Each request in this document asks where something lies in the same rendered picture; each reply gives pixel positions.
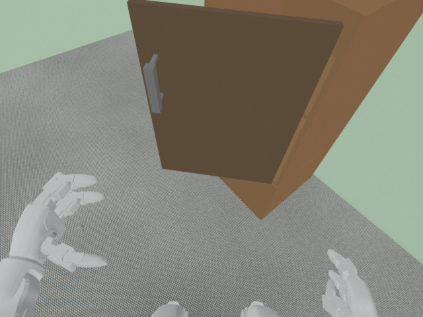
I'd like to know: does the left robot forearm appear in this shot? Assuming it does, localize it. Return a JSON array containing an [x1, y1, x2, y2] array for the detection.
[[0, 256, 46, 317]]

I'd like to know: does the right robot shin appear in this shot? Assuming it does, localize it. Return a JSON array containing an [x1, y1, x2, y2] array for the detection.
[[250, 301, 264, 306]]

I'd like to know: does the right robot hand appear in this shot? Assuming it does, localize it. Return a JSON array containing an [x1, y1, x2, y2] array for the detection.
[[322, 249, 378, 317]]

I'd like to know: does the left robot hand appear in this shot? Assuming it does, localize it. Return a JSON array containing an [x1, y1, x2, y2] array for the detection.
[[9, 172, 107, 272]]

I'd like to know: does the cupboard door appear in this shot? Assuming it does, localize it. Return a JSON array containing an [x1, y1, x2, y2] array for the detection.
[[127, 0, 344, 184]]

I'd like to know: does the handle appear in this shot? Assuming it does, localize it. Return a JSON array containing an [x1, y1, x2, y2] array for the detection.
[[143, 54, 164, 114]]

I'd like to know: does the robot left thigh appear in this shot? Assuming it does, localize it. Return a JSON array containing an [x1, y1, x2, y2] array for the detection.
[[151, 304, 188, 317]]

